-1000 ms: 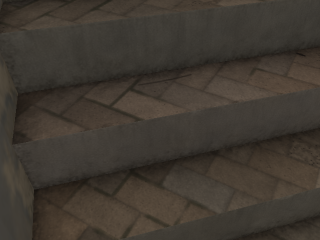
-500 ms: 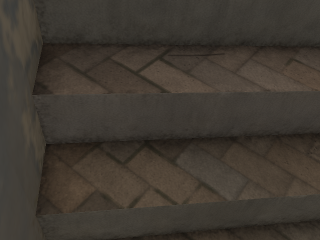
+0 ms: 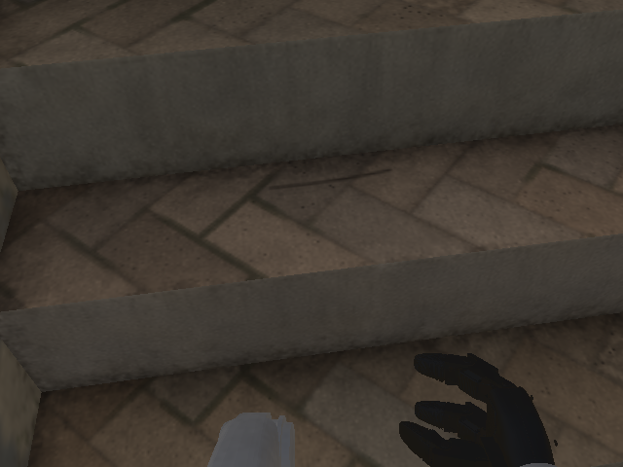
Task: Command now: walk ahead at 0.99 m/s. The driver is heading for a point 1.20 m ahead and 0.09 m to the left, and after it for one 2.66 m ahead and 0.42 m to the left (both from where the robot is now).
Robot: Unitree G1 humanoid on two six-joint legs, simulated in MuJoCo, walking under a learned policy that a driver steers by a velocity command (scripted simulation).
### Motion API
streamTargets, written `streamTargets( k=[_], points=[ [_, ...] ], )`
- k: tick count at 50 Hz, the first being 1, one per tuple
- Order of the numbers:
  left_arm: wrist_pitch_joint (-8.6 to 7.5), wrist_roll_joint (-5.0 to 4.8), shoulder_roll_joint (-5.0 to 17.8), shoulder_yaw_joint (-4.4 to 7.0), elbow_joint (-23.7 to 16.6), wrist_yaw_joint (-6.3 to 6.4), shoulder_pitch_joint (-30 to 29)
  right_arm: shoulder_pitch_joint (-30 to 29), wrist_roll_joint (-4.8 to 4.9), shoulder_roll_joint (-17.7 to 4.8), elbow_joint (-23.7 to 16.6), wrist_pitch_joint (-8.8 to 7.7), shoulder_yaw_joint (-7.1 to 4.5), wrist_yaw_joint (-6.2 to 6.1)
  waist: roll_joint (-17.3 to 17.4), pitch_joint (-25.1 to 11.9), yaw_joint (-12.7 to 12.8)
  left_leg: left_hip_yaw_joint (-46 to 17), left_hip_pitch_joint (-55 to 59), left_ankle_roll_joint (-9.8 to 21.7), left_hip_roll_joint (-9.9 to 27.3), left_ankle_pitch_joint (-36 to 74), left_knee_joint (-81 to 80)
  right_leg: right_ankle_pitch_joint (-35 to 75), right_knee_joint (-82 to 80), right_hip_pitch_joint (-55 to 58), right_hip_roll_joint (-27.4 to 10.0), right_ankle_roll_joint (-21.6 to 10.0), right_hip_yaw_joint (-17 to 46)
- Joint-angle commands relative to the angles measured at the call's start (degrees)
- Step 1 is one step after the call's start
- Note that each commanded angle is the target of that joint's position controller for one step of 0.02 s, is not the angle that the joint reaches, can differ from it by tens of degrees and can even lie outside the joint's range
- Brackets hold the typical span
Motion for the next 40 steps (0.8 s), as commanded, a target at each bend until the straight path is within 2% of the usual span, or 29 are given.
streamTargets(
  k=[1,2,3,4,5,6,7,8,9,10,12,15,16,18,21,25,26,28,29,31,32,33,34,35,36,37,38,39,40],
  points=[
    [-0.22,-2.26,9.1,1.81,-1.3,1.99,-0.3,-19.8,1.37,-1.6,-11.4,-1.14,0.05,0.29,-2.9,7.3,-1.5,3.4,9.2,0.2,3.0,-0.2,-25.8,-1.4,-31.4,-10.0,-12.7,-9.5,11.3],
    [0.19,-3.32,7.5,1.38,-1.9,2.02,-6.0,-12.2,2.55,0.2,-8.5,-0.72,1.59,0.65,-4.1,5.0,-4.8,7.6,29.8,1.3,0.9,-3.0,-45.4,17.7,-34.4,-17.2,-10.0,-9.0,0.4],
    [0.28,-5.00,9.0,1.09,-3.1,2.22,-4.0,-8.9,3.64,-3.4,-5.1,-0.86,-0.23,0.03,-3.0,-1.1,-4.0,13.3,40.9,-0.5,-6.0,-12.5,-52.6,62.9,-25.5,-13.9,-8.5,-10.9,-1.7],
    [-0.41,-3.90,13.9,2.34,-4.3,2.21,-3.6,2.9,3.51,-4.0,-1.0,-0.08,-1.54,-0.97,-9.1,-9.7,-8.2,15.0,45.6,-2.0,-9.9,-18.9,-50.0,108.6,-14.5,-2.9,-13.3,-14.5,-0.7],
    [-1.75,-4.16,19.2,4.09,-5.2,1.49,-7.2,13.7,4.00,-9.2,1.0,0.12,-3.44,-1.33,-13.6,-16.2,-13.7,11.4,47.5,-2.1,-10.7,-20.8,-57.5,127.4,-2.5,6.9,-16.5,-14.3,-0.7],
    [-1.68,-5.89,15.5,3.65,-5.8,-0.03,0.1,8.5,4.97,-12.8,4.5,-2.03,-4.82,-1.35,-2.8,-23.7,-3.3,3.7,62.8,0.6,-9.1,-22.0,-63.2,113.9,9.1,-3.6,-12.3,-12.0,3.0],
    [-2.86,-4.84,18.7,4.11,-6.7,-2.11,-3.1,19.4,3.83,-16.3,5.9,-1.16,-6.31,-2.35,0.3,-28.9,-10.2,-4.7,67.3,-1.0,-7.6,-26.2,-73.6,105.0,18.5,-3.8,-10.8,-12.0,2.2],
    [-3.43,-4.12,14.4,3.47,-9.3,-3.00,-9.5,24.1,3.41,-20.7,10.6,-0.75,-8.26,-2.54,15.2,-29.8,-12.4,-17.9,72.9,1.4,-2.9,-29.8,-82.8,70.0,38.7,-15.7,-1.9,-10.4,4.1],
    [-4.64,-0.54,1.8,0.82,-12.0,-3.44,-22.2,24.7,0.95,-18.9,13.5,0.05,-8.72,-1.76,15.3,-20.5,-15.9,-28.6,67.3,6.0,2.8,-21.8,-89.3,29.5,67.4,-28.1,8.4,-8.2,8.2],
    [-3.57,1.48,-5.9,-1.31,-19.9,-2.58,-27.4,12.8,-1.81,-16.2,12.5,0.14,-8.31,-1.79,6.8,-18.3,-9.2,-38.2,60.8,6.5,5.7,-33.3,-95.9,26.2,87.7,-41.5,10.5,-8.1,19.4],
    [-0.45,2.32,-8.8,-3.82,-26.2,-2.70,-30.1,9.9,-1.84,-10.0,17.3,-1.17,-7.02,-1.47,0.5,-5.2,-2.5,-38.4,45.5,4.3,9.5,-38.5,-99.9,22.0,96.9,-51.9,5.4,-9.1,15.9],
    [4.52,0.68,-2.1,-2.86,-24.1,-1.21,-19.2,12.3,-0.98,-11.8,20.7,-4.44,-7.04,-1.34,-3.3,1.2,1.8,-28.5,43.6,1.4,9.6,-25.1,-107.7,7.9,99.5,-56.0,2.2,-4.3,14.7],
    [5.39,0.32,0.6,-2.28,-25.3,-1.17,-19.5,11.9,-1.02,-14.2,20.5,-5.52,-7.26,-1.64,-3.7,1.8,2.0,-28.0,42.9,1.5,10.1,-26.2,-111.1,7.3,97.4,-55.7,1.6,-3.1,14.4],
    [5.92,-2.23,4.9,-0.94,-25.4,-1.35,-21.7,8.4,-1.13,-17.2,18.8,-6.20,-7.51,-2.48,-5.2,4.4,2.6,-24.3,37.9,2.7,11.3,-25.6,-117.4,7.7,88.2,-50.6,-0.5,-0.7,11.7],
    [6.21,-3.55,4.5,-0.58,-23.9,-2.09,-22.1,8.9,-0.44,-18.8,17.1,-7.47,-8.19,-1.85,-2.4,3.2,2.1,-15.1,38.6,4.6,9.0,-24.7,-117.5,10.8,86.8,-46.4,-2.6,-2.4,3.4],
    [4.73,-2.20,3.1,-1.13,-25.4,-2.95,-27.7,16.1,-1.02,-19.8,17.9,-8.07,-9.52,-2.21,2.9,2.1,-2.1,-12.8,57.3,3.2,9.8,-22.6,-121.0,7.3,66.0,-48.1,-9.2,-2.7,0.4],
    [4.06,-3.57,2.7,-1.47,-23.2,-3.27,-24.8,15.3,-1.20,-18.5,17.5,-7.69,-9.33,-1.74,5.6,0.7,-1.0,-10.6,56.2,2.5,10.3,-21.5,-119.9,10.0,60.4,-41.4,-9.9,-3.1,-0.3],
    [3.03,-5.01,3.3,-2.18,-23.0,-4.11,-23.5,11.1,-0.31,-20.6,15.1,-6.62,-9.44,-1.87,8.7,0.9,0.1,-4.9,51.7,1.4,10.5,-15.2,-126.2,2.4,36.0,-24.5,-11.0,-4.7,-2.4],
    [3.09,-6.12,5.1,-1.74,-22.5,-4.22,-21.7,12.5,-0.46,-21.6,15.4,-6.20,-9.56,-1.71,9.0,0.9,-0.1,-5.1,53.3,3.7,10.2,-13.2,-126.5,-1.3,25.5,-17.8,-10.3,-4.7,-4.6],
    [2.07,-4.95,6.8,-0.53,-18.9,-4.41,-13.2,13.0,0.37,-23.1,14.8,-5.22,-9.33,-0.77,4.0,-0.5,2.4,-5.0,62.5,6.1,9.1,2.2,-115.9,1.8,10.6,-9.3,-4.5,-6.4,-10.7],
    [1.88,-2.85,8.2,0.71,-15.9,-3.48,-7.9,12.0,0.72,-20.5,14.1,-4.59,-8.83,0.11,2.2,-1.4,4.3,-2.8,64.9,6.3,7.8,31.1,-102.0,5.3,2.0,-1.9,0.6,-6.1,-15.2],
    [0.88,-1.23,10.3,1.50,-14.5,-3.29,-5.1,11.1,1.14,-19.1,12.3,-4.47,-8.67,0.36,2.2,-3.2,5.8,-0.2,63.2,4.9,5.6,46.1,-84.5,6.5,-5.6,4.0,0.1,-4.7,-10.8],
    [-0.04,-0.74,10.6,1.47,-12.3,-3.68,-2.4,5.5,0.79,-12.9,7.7,-4.88,-6.95,0.08,4.1,-3.7,6.5,-2.2,50.1,2.2,3.3,33.5,-64.5,13.1,-4.3,9.2,-5.3,0.6,-1.1],
    [0.11,1.88,17.3,2.10,-11.5,-3.39,0.9,8.3,2.67,-7.3,2.0,-5.85,-6.66,0.19,-20.6,-8.8,1.8,-6.8,19.5,-3.8,-10.0,0.7,-45.5,37.2,-2.0,30.1,-19.4,-1.7,26.1],
    [0.13,3.21,14.6,1.91,-10.4,-2.31,4.8,4.2,1.48,-4.8,1.7,-6.23,-5.56,-0.84,-17.6,-12.3,5.6,-12.5,6.5,-3.7,-12.7,0.8,-22.3,32.9,-8.2,34.9,-24.5,-5.0,41.0],
    [0.18,3.70,12.2,0.97,-10.1,-1.46,2.9,-4.1,0.57,-5.6,-1.7,-6.82,-5.20,-1.14,-10.1,-6.9,4.5,-12.2,-2.3,-2.7,-11.2,3.9,-8.0,31.6,-5.9,34.1,-24.2,-6.5,32.4],
    [-0.51,3.19,9.7,0.81,-7.5,-1.39,1.3,-7.3,0.32,-6.9,-2.5,-7.26,-4.82,-0.07,-3.6,-1.1,3.5,-10.4,-1.9,-1.4,-9.6,4.2,-9.7,35.1,-3.0,28.8,-20.2,-4.3,20.3],
    [-1.31,2.74,9.6,1.11,-4.1,-0.90,4.7,-10.2,-0.48,-6.0,-3.9,-7.22,-4.46,0.75,-4.3,1.0,3.2,-10.4,-4.2,-0.6,-10.8,0.2,-4.6,46.0,0.8,27.8,-17.8,-4.8,13.4],
    [-2.08,2.97,7.5,0.42,-2.1,-0.72,6.9,-10.1,-0.15,-4.9,-5.1,-6.56,-3.92,1.21,-4.3,1.0,1.5,-10.7,-5.0,0.0,-11.2,-3.3,-3.6,50.0,1.8,28.1,-17.4,-4.1,10.9]
  ],
)
Velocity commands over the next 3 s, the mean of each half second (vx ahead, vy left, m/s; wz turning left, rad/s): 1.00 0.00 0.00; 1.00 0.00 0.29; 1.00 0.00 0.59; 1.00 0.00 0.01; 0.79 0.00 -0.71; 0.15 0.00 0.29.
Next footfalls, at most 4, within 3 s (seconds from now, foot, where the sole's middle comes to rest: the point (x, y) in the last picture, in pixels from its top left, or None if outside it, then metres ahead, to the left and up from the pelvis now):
0.14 left None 0.20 0.11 -0.56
0.66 right None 0.25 -0.22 -0.57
1.00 left None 0.34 -0.05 -0.36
1.40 right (487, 232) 0.64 -0.16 -0.15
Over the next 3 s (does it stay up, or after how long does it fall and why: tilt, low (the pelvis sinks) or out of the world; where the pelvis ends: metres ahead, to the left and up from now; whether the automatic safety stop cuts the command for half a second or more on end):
stays up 1.30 0.29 1.25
